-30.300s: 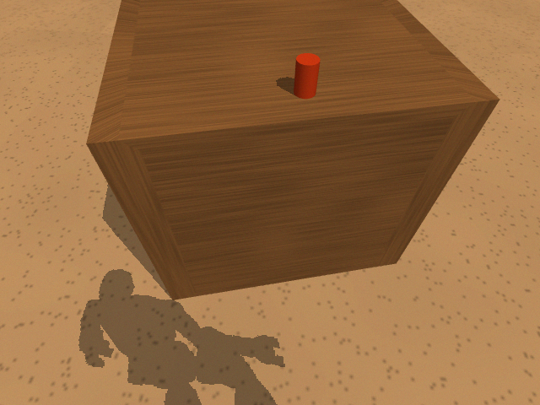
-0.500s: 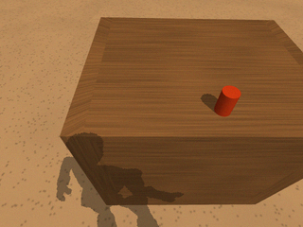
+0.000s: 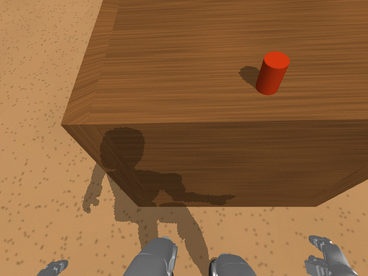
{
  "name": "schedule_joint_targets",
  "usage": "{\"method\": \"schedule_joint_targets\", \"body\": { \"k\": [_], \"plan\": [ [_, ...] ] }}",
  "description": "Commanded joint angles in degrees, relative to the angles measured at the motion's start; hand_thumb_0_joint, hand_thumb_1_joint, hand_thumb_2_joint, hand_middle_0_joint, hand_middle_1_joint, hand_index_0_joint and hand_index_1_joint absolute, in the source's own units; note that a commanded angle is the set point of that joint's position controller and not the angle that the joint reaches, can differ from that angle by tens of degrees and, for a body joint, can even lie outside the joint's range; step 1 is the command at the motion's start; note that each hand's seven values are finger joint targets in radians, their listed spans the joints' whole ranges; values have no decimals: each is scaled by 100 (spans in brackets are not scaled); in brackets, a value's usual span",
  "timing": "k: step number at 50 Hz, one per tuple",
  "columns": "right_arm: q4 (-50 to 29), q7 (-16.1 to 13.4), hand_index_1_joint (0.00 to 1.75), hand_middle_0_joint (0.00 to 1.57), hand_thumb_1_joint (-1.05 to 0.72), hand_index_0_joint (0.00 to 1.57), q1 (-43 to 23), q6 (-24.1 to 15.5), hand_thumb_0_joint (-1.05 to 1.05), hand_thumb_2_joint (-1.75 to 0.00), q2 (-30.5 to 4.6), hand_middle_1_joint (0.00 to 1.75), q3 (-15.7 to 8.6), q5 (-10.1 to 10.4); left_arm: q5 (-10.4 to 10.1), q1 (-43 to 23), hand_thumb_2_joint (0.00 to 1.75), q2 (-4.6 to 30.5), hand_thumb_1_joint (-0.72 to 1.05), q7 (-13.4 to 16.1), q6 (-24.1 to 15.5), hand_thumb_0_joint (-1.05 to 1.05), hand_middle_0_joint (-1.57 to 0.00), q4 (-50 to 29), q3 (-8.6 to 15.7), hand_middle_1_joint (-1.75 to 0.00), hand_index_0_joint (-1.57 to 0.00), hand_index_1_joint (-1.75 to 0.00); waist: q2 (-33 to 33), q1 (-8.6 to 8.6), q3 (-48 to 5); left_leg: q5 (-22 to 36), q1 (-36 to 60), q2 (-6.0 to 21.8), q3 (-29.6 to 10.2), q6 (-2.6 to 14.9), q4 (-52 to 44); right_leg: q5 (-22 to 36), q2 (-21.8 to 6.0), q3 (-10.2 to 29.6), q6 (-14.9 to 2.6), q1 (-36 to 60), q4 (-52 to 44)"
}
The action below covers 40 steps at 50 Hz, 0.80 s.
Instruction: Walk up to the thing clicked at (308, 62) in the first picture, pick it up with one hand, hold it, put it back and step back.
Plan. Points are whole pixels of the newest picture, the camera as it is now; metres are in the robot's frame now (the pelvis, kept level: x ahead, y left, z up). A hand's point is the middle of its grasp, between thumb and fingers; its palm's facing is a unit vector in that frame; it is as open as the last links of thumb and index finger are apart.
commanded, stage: step back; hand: right
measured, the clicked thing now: (271, 74) +0.51 -0.18 +0.07
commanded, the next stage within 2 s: none
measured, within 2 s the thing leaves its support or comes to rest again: neither
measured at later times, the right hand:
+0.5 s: hand out of the picture -0.01 -0.22 -0.13, palm faces -0.12 +0.90 -0.42, open 7.4 cm
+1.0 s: hand out of the picture -0.20 -0.25 -0.17, palm faces -0.03 +0.93 -0.36, open 7.4 cm
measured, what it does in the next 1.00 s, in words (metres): walks backwards: left foot, then right foot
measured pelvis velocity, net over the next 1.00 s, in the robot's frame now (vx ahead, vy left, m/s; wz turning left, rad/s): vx -0.27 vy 0.03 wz -0.01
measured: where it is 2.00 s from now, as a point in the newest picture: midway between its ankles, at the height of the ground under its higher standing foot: outside the picture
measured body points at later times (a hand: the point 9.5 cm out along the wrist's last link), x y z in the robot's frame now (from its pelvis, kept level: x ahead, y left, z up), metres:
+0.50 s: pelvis -0.12 +0.04 +0.00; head -0.07 +0.07 +0.45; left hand -0.04 +0.37 -0.13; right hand -0.01 -0.26 -0.10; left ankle -0.10 +0.14 -0.73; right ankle -0.15 -0.11 -0.63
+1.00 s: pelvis -0.27 +0.03 +0.00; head -0.22 -0.01 +0.44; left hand -0.16 +0.34 -0.09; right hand -0.20 -0.29 -0.14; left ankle -0.32 +0.18 -0.66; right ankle -0.23 -0.09 -0.73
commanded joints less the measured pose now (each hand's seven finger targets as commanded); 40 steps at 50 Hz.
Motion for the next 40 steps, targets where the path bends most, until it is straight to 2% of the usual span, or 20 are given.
{"method": "schedule_joint_targets", "body": {
  "k": [1, 5, 8, 11, 13, 14, 15, 16, 17, 20, 21, 22, 25, 29, 34, 36, 37, 38, 39, 40],
  "plan": [
    [-208, -126, 30, 20, -90, 20, 672, -68, 0, -90, -1048, 30, -195, -9, 63, -398, 90, 1498, 90, 185, -201, 0, -20, -789, 417, -30, -20, -30, -864, -73, -1405, 125, -186, 58, -228, -199, 696, 3022, -1328, 1195, -1024, 972, -799],
    [-432, -200, 30, 20, -90, 20, 405, -163, 0, -90, -953, 30, -57, -94, -15, 310, 90, 1401, 90, 257, -149, 0, -20, -778, 466, -30, -20, -30, -1028, 347, -1726, -97, -619, 289, -103, -284, -577, 3810, -1601, 1349, -1174, 2372, -485],
    [-477, -188, 30, 20, -90, 20, 447, -185, 0, -90, -982, 30, -75, -155, -39, 387, 90, 1566, 90, 265, -102, 0, -20, -835, 517, -30, -20, -30, -1345, 340, -1706, -204, -130, 458, 162, -222, -1378, 3980, -1709, 1371, -1165, 2157, -433],
    [-261, -115, 30, 20, -90, 20, 1075, -190, 0, -90, -976, 30, -144, -185, -41, -134, 90, 1682, 90, 219, -77, 0, -20, -1052, 532, -30, -20, -30, -1471, -21, -1740, 211, 848, 547, 484, -48, -2394, 3162, -1551, 1112, -918, 1328, -350],
    [-105, -54, 30, 20, -90, 20, 1501, -189, 0, -90, -999, 30, -225, -225, -78, -501, 90, 1693, 90, 182, -38, 0, -20, -1165, 493, -30, -20, -30, -1204, -356, -1693, 1346, 1717, 520, 783, 87, -3299, 1996, -1352, 842, -565, 399, -192],
    [-153, -35, 30, 20, -90, 20, 1437, -203, 0, -90, -1124, 30, -279, -277, -77, -432, 90, 1492, 90, 168, -14, 0, -20, -1187, 428, -30, -20, -30, -485, -385, -1534, 1765, 1767, 912, 109, 254, -3840, 1106, -947, 611, -301, -59, 256],
    [-303, -16, 30, 20, -90, 20, 1201, -220, 0, -90, -1573, 30, -372, -359, -116, -375, 90, 1183, 90, 172, -15, 0, -20, -1260, 372, -30, -20, -30, 926, -349, -1515, 2757, 1980, 2131, -1617, 748, -4350, -576, 80, 97, 54, -972, 1405],
    [-441, 7, 30, 20, -90, 20, 840, -215, 0, -90, -1881, 30, -413, -331, -78, -489, 90, 1319, 90, 248, 22, 0, -20, -1180, 456, -30, -20, -30, 1016, -362, -1304, 3234, 1421, 2654, -1922, 1311, -4480, -2201, 705, 485, 159, -1138, 2608],
    [-480, -23, 30, 20, -90, 20, 722, -235, 0, -90, -1962, 30, -440, -302, 9, -539, 90, 1332, 90, 298, 39, 0, -20, -1110, 473, -30, -20, -30, 1123, -454, -1173, 3147, 830, 2947, -2304, 1643, -4667, -2394, 761, 937, 170, -880, 3423],
    [-693, -105, 30, 20, -90, 20, -102, -283, 0, -90, -1232, 30, -215, -331, -143, 27, 90, 1282, 90, 234, 53, 0, -20, -778, 506, -30, -20, -30, 527, 110, -688, 3419, 952, 1989, -709, 1005, -4413, -1328, 814, 1252, 103, -1279, 4108],
    [-741, -126, 30, 20, -90, 20, -167, -285, 0, -90, -1143, 30, -209, -296, -157, 306, 90, 1296, 90, 214, 48, 0, -20, -736, 519, -30, -20, -30, 505, 240, -711, 3379, 1270, 1881, -509, 940, -4270, -1098, 823, 1193, 119, -1426, 4114],
    [-741, -127, 30, 20, -90, 20, -82, -288, 0, -90, -1078, 30, -206, -254, -133, 448, 90, 1306, 90, 206, 23, 0, -20, -694, 537, -30, -20, -30, 505, 241, -843, 3561, 1620, 1915, -496, 1003, -4115, -1059, 783, 1109, 197, -1432, 4132],
    [-665, -155, 30, 20, -90, 20, 480, -292, 0, -90, -932, 30, -206, -186, -69, 292, 90, 1160, 90, 197, -58, 0, -20, -834, 487, -30, -20, -30, 438, -105, -1068, 4219, 2600, 1951, -391, 1183, -3824, -1110, 639, 939, 430, -1575, 3248],
    [-739, -138, 30, 20, -90, 20, 711, -262, 0, -90, -1116, 30, -293, -188, -58, 227, 90, 1160, 90, 152, -89, 0, -20, -923, 451, -30, -20, -30, 638, -355, -1342, 3752, 2753, 2092, -386, 1333, -3858, -1276, 459, 625, 509, -1052, 2038],
    [-942, -82, 30, 20, -90, 20, 335, -178, 0, -90, -1258, 30, -348, -189, -24, 886, 90, 1163, 90, 111, -138, 0, -20, -640, 465, -30, -20, -30, 802, -119, -1713, 2954, 2192, 2164, -384, 1061, -3642, -729, 161, 158, 273, 119, 101],
    [-981, -65, 30, 20, -90, 20, 68, -138, 0, -90, -1257, 30, -332, -124, 29, 1339, 90, 1177, 90, 100, -174, 0, -20, -457, 480, -30, -20, -30, 617, 172, -1715, 2487, 1507, 2055, -236, 698, -3377, 191, 107, 145, 54, 793, -843],
    [-987, -54, 30, 20, -90, 20, 79, -133, 0, -90, -1074, 30, -277, -98, 110, 1259, 90, 1415, 90, 111, -191, 0, -20, -506, 551, -30, -20, -30, -96, 156, -1477, 1754, 770, 1691, -45, 372, -2944, 30, -361, 1081, -137, 801, -1152],
    [-998, -43, 30, 20, -90, 20, 184, -134, 0, -90, -748, 30, -188, -71, 129, 946, 90, 1806, 90, 96, -223, 0, -20, -689, 663, -30, -20, -30, -1439, 40, -1094, 284, -230, 675, 378, -51, -2034, -59, -1298, 2622, -551, 719, -1590],
    [-968, -129, 30, 20, -90, 20, -52, -113, 0, -90, -862, 30, -249, -102, 132, 382, 90, 2253, 90, 91, -190, 0, -20, -907, 722, -30, -20, -30, -1938, 261, -775, -666, 65, 204, 147, -217, -531, 144, -2259, 3290, -1491, -608, -1904],
    [-874, -156, 30, 20, -90, 20, 91, -85, 0, -90, -1064, 30, -337, -130, 128, -4, 90, 2169, 90, 117, -217, 0, -20, -1064, 712, -30, -20, -30, -1782, 120, -460, -541, 289, 335, -329, -240, 351, 34, -2356, 3399, -1588, -1324, -2024]
  ]
}}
